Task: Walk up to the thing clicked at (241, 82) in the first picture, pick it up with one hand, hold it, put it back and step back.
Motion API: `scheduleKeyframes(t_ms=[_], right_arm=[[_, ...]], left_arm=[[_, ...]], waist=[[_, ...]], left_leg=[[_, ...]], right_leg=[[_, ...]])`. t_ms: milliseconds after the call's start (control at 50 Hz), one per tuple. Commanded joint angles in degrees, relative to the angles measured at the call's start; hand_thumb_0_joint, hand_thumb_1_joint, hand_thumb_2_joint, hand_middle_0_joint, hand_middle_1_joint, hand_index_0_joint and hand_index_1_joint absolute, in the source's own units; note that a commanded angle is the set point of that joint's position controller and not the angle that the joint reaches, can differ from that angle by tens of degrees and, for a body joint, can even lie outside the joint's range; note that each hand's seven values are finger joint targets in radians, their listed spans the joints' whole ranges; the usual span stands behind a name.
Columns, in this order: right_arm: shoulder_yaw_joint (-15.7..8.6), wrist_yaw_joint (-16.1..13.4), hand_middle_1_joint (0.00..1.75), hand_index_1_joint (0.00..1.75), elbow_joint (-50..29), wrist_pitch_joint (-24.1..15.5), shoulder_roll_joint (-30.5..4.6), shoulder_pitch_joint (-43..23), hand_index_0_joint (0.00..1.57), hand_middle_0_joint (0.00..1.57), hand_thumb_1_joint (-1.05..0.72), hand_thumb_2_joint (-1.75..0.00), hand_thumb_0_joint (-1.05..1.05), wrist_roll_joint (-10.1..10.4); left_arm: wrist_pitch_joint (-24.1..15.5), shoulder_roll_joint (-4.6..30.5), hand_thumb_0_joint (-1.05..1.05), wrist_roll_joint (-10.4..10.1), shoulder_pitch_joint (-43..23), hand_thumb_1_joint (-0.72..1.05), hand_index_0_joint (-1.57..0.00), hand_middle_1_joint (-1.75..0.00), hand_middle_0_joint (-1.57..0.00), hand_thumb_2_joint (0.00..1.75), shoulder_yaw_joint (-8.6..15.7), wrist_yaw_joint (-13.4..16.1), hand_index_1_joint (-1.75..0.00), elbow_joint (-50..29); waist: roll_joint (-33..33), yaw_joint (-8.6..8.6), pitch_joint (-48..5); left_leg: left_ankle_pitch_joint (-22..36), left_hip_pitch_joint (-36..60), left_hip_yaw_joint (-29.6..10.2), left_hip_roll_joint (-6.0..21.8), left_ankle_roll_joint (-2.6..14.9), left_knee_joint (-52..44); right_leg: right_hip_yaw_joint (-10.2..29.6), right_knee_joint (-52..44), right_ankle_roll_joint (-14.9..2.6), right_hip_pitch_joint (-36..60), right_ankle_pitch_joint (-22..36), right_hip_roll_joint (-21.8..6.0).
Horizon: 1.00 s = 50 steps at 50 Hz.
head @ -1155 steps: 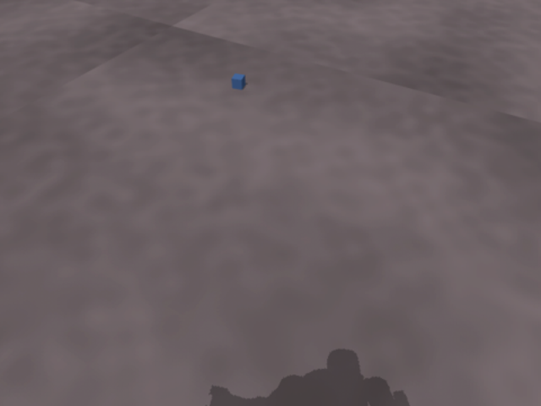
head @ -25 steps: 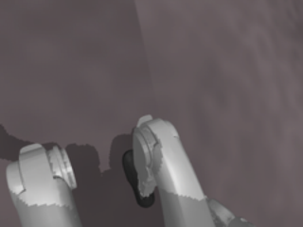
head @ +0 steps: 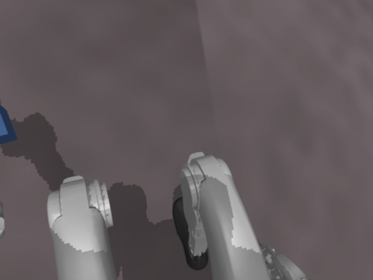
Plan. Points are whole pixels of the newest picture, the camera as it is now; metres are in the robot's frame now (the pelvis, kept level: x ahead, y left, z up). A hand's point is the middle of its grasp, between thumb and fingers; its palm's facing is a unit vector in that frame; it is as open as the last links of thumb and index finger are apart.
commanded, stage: settle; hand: left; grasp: from above
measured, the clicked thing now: out of the picture +0.44 +0.35 -0.21
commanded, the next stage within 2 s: lift in 0.32 s
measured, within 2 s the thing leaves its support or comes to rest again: neither
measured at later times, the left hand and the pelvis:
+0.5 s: hand out of the picture +0.42 +0.34 -0.11, palm faces -0.38 -0.10 -0.92, open 10.2 cm; pelvis -0.01 -0.01 +0.03, yaw +4 degrees
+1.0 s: hand out of the picture +0.37 +0.34 +0.02, palm faces -0.40 -0.13 -0.91, open 10.2 cm; pelvis -0.01 +0.00 +0.12, yaw +7 degrees
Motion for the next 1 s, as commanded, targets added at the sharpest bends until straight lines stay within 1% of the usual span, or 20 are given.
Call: scheduleKeyframes(t_ms=[0, 40, 80, 140, 240, 300, 340, 360, 380, 400, 420, 440, 500, 620, 680, 700, 720, 800, 900, 980], right_arm=[[-6.1, -1.1, 0.30, 0.30, -1.3, 0.9, -15.9, 11.0, 0.20, 0.20, -0.90, -0.90, 0.00, 1.9], [-6.6, -1.7, 0.30, 0.30, -2.9, 1.8, -15.9, 10.1, 0.20, 0.20, -0.90, -0.90, 0.00, 2.3], [-6.6, -2.3, 0.30, 0.30, -2.5, 2.6, -15.0, 11.2, 0.20, 0.20, -0.91, -0.90, 0.00, 2.6], [-6.7, -3.6, 0.30, 0.30, -3.1, 3.6, -14.9, 11.2, 0.20, 0.20, -0.91, -0.90, 0.00, 3.0], [-6.8, -5.5, 0.30, 0.30, -3.8, 5.4, -14.1, 11.1, 0.20, 0.20, -0.90, -0.90, 0.00, 3.2], [-7.3, -6.2, 0.30, 0.30, -3.6, 6.3, -13.3, 11.6, 0.20, 0.20, -0.90, -0.90, 0.00, 3.4], [-7.2, -6.6, 0.30, 0.30, -3.7, 6.7, -12.4, 11.7, 0.20, 0.20, -0.90, -0.90, 0.00, 3.4], [-7.5, -6.9, 0.30, 0.30, -3.4, 7.0, -12.7, 12.0, 0.20, 0.20, -0.90, -0.90, 0.00, 3.6], [-7.8, -7.2, 0.30, 0.30, -3.3, 7.2, -12.8, 12.1, 0.20, 0.20, -0.93, -0.91, 0.00, 3.7], [-7.7, -7.3, 0.30, 0.30, -3.2, 7.3, -12.4, 12.5, 0.20, 0.20, -0.89, -0.90, 0.00, 3.7], [-8.1, -7.5, 0.30, 0.30, -3.2, 7.5, -12.6, 12.7, 0.20, 0.20, -0.93, -0.91, 0.00, 4.0], [-8.3, -7.5, 0.30, 0.30, -2.9, 7.5, -12.6, 13.0, 0.20, 0.20, -0.89, -0.90, 0.00, 4.1], [-9.4, -7.9, 0.30, 0.30, -3.0, 7.9, -12.6, 13.4, 0.20, 0.20, -0.92, -0.91, 0.00, 4.9], [-10.5, -8.8, 0.30, 0.30, -4.6, 9.2, -11.7, 13.2, 0.20, 0.20, -0.92, -0.91, 0.00, 6.6], [-10.7, -9.5, 0.30, 0.30, -5.4, 9.7, -11.7, 13.2, 0.20, 0.20, -0.92, -0.91, 0.00, 7.3], [-10.9, -9.8, 0.30, 0.30, -5.7, 9.9, -11.3, 13.3, 0.20, 0.20, -0.92, -0.91, 0.00, 7.6], [-11.1, -10.0, 0.30, 0.30, -6.1, 10.1, -11.3, 13.4, 0.20, 0.20, -0.92, -0.91, 0.00, 7.8], [-11.4, -11.0, 0.30, 0.30, -7.9, 10.5, -10.5, 12.2, 0.20, 0.20, -0.92, -0.91, 0.00, 8.4], [-11.8, -12.4, 0.30, 0.30, -9.1, 10.9, -10.0, 11.3, 0.20, 0.20, -0.92, -0.91, 0.00, 9.6], [-12.2, -13.7, 0.30, 0.30, -9.7, 11.1, -9.3, 9.8, 0.20, 0.20, -0.91, -0.91, 0.00, 10.3]], left_arm=[[1.1, 11.0, 0.00, -2.1, -14.2, 0.54, -0.96, -0.65, -0.95, 0.77, -0.7, -3.3, -0.65, -7.9], [0.2, 11.8, 0.00, -2.5, -16.3, 0.52, -0.95, -0.64, -0.96, 0.77, -0.4, -5.4, -0.65, -9.5], [-0.9, 10.6, 0.00, -2.9, -17.1, 0.52, -0.96, -0.63, -0.97, 0.75, -1.6, -7.7, -0.64, -10.5], [-2.8, 12.7, 0.00, -2.0, -17.9, 0.50, -0.96, -0.60, -0.98, 0.76, -0.7, -9.3, -0.62, -12.1], [-5.1, 14.6, 0.00, -0.6, -20.3, 0.49, -0.94, -0.62, -0.95, 0.78, 1.2, -8.7, -0.63, -16.3], [-5.0, 15.1, 0.00, 0.2, -19.9, 0.51, -0.95, -0.63, -0.96, 0.83, 2.0, -8.1, -0.65, -17.1], [-4.7, 13.7, 0.00, 0.0, -20.0, 0.50, -0.94, -0.64, -0.96, 0.85, 0.8, -7.9, -0.66, -16.8], [-4.6, 14.4, 0.00, 0.2, -20.6, 0.50, -0.94, -0.64, -0.96, 0.86, 1.3, -7.7, -0.66, -17.9], [-4.2, 14.6, 0.00, 0.5, -19.7, 0.58, -1.02, -0.66, -1.04, 0.78, 1.4, -7.5, -0.67, -16.4], [-3.8, 13.4, 0.00, 0.1, -19.3, 0.51, -0.94, -0.60, -0.96, 0.78, 0.9, -7.6, -0.61, -16.5], [-3.4, 13.4, 0.00, -0.3, -19.3, 0.55, -1.02, -0.64, -1.03, 0.78, 1.2, -7.7, -0.65, -17.0], [-2.9, 12.0, 0.00, -0.4, -18.0, 0.51, -0.94, -0.59, -0.95, 0.78, 0.5, -8.0, -0.60, -16.1], [-1.3, 11.6, 0.00, -1.7, -17.3, 0.64, -1.05, -0.66, -1.05, 0.78, 0.5, -9.3, -0.66, -16.8], [0.3, 11.3, 0.00, -3.7, -14.8, 0.64, -1.06, -0.65, -1.07, 0.80, -0.1, -14.0, -0.66, -22.7], [0.2, 10.2, 0.00, -4.4, -12.8, 0.67, -1.08, -0.66, -1.09, 0.82, -0.3, -16.0, -0.67, -27.4], [0.3, 8.3, 0.00, -4.9, -11.3, 0.67, -1.09, -0.67, -1.09, 0.84, -1.0, -16.8, -0.68, -28.1], [0.3, 9.1, 0.00, -5.2, -10.7, 0.67, -1.08, -0.67, -1.08, 0.82, -0.4, -17.2, -0.68, -29.8], [0.3, 7.7, 0.00, -6.7, -7.8, 0.69, -1.10, -0.66, -1.12, 0.85, -1.0, -18.7, -0.67, -34.7], [1.3, 6.3, 0.00, -8.1, -3.5, 0.71, -1.11, -0.67, -1.12, 0.86, -1.5, -20.2, -0.68, -40.8], [2.7, 4.3, 0.00, -9.3, -2.3, 0.72, -1.12, -0.68, -1.13, 0.88, -2.5, -20.5, -0.69, -45.8]], waist=[[19.7, -0.60, -33.5], [16.1, -0.66, -35.2], [15.2, -0.89, -34.4], [14.8, -0.35, -34.6], [18.2, 1.20, -38.2], [19.0, 1.98, -40.6], [18.9, 1.83, -40.7], [19.3, 2.29, -41.7], [18.4, 2.26, -41.1], [18.6, 2.42, -41.2], [18.3, 2.77, -42.2], [19.6, 2.72, -41.6], [18.9, 3.81, -43.1], [16.4, 5.07, -43.4], [17.0, 5.81, -44.7], [16.8, 5.58, -44.3], [15.7, 6.18, -45.0], [14.3, 6.69, -43.4], [15.3, 7.77, -43.7], [15.5, 7.75, -42.8]], left_leg=[[12.2, 27.9, 6.9, 0.4, 2.36, -18.2], [11.1, 26.5, 7.0, 0.2, 2.86, -17.9], [9.9, 26.0, 7.5, -0.1, 3.00, -18.2], [8.6, 26.5, 7.7, -0.4, 2.68, -18.5], [8.3, 29.6, 8.6, -1.0, 2.18, -19.7], [10.1, 30.4, 9.9, -1.0, 2.34, -20.2], [10.2, 30.6, 10.3, -0.7, 2.45, -20.5], [10.6, 31.0, 10.4, -0.8, 2.50, -21.0], [10.7, 31.4, 10.3, -0.6, 2.54, -21.1], [10.9, 31.0, 10.5, -0.7, 2.59, -21.6], [10.8, 32.3, 10.3, -0.7, 2.55, -22.2], [11.5, 32.8, 10.4, -0.8, 2.42, -22.8], [11.2, 35.2, 10.0, -0.7, 2.42, -25.0], [8.9, 35.9, 9.8, -0.6, 2.97, -28.9], [10.3, 39.0, 9.0, -0.5, 2.78, -31.1], [10.9, 39.6, 9.0, -0.4, 2.81, -31.6], [10.6, 40.2, 8.6, -0.3, 2.83, -32.6], [6.4, 41.1, 8.6, -0.1, 3.19, -36.4], [5.3, 46.7, 7.1, 0.3, 2.84, -42.6], [3.7, 51.4, 6.4, 0.6, 2.60, -47.6]], right_leg=[[-5.4, -12.5, -5.11, 17.8, 12.8, 1.1], [-4.9, -13.3, -5.00, 20.5, 12.0, 1.1], [-4.3, -14.4, -4.84, 21.6, 10.6, 0.9], [-4.0, -14.9, -5.11, 21.0, 8.5, 0.5], [-3.8, -15.4, -5.62, 20.1, 7.4, 0.2], [-2.9, -16.2, -5.40, 22.1, 9.4, 0.0], [-2.3, -16.9, -5.28, 22.9, 9.7, 0.2], [-2.4, -17.1, -5.27, 22.7, 10.2, 0.0], [-2.4, -17.3, -5.32, 22.6, 10.3, 0.0], [-2.3, -17.8, -5.19, 23.4, 10.6, 0.0], [-2.5, -17.7, -5.34, 22.9, 10.6, -0.1], [-2.6, -17.7, -5.40, 22.7, 11.3, -0.4], [-2.6, -18.3, -5.59, 22.3, 11.2, -0.4], [-1.7, -21.8, -5.43, 25.9, 9.3, -0.4], [-1.5, -22.4, -5.40, 26.8, 10.9, -0.8], [-1.4, -23.3, -5.25, 27.4, 11.5, -0.9], [-1.4, -23.8, -5.23, 28.1, 11.2, -0.8], [-0.8, -27.8, -5.08, 30.6, 7.8, -0.6], [-0.7, -31.1, -4.78, 33.7, 7.9, -0.7], [-0.4, -34.7, -4.52, 36.9, 7.3, -0.8]])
